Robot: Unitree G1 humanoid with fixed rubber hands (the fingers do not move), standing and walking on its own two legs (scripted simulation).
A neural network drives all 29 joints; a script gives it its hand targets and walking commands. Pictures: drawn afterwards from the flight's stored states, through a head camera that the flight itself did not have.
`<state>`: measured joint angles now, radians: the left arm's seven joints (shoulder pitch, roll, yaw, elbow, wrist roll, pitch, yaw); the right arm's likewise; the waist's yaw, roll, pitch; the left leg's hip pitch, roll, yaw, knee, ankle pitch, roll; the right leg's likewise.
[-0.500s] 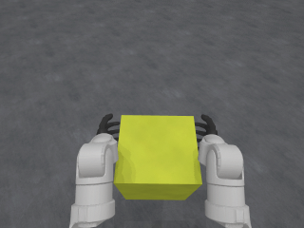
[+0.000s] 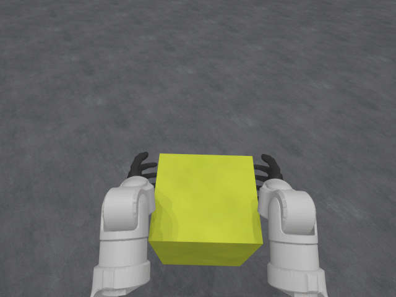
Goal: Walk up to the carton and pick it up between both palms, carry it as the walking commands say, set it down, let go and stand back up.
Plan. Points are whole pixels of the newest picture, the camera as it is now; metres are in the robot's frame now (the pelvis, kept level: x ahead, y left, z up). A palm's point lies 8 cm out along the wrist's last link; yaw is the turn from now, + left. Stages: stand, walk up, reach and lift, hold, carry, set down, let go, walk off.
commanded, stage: carry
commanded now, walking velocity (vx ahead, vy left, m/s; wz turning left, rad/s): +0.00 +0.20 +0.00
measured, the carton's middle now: (203, 215) +0.30 -0.02 +0.00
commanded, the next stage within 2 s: none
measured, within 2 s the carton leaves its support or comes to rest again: neither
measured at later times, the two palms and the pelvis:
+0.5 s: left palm (56, 237) +0.23 +0.22 +0.10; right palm (214, 239) +0.22 -0.03 +0.08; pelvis -0.08 +0.11 +0.00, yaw +0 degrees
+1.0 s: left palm out of the picture +0.14 +0.37 +0.10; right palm (120, 285) +0.15 +0.11 +0.09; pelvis -0.15 +0.23 +0.00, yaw -1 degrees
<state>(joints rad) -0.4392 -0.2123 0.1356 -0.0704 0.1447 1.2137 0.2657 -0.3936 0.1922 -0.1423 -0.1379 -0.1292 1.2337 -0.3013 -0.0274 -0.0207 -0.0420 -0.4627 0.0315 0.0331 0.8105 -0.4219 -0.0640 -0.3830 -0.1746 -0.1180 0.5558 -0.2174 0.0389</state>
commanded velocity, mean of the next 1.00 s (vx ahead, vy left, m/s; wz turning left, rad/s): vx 0.00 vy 0.14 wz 0.00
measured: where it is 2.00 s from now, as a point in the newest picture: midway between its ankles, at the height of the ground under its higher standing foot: outside the picture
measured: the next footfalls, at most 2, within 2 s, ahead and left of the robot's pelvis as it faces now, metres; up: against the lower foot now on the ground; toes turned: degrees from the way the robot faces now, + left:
left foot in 0.06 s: +0.05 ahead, +0.18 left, +0.00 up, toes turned +5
right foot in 0.36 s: -0.03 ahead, +0.00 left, +0.00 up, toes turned -10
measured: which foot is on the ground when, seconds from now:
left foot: up 0.00-0.04, down 0.06-0.36, up 0.38-0.66, down 0.68-1.00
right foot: down 0.00-0.08, up 0.10-0.34, down 0.36-0.70, up 0.72-0.98, down 1.00-1.00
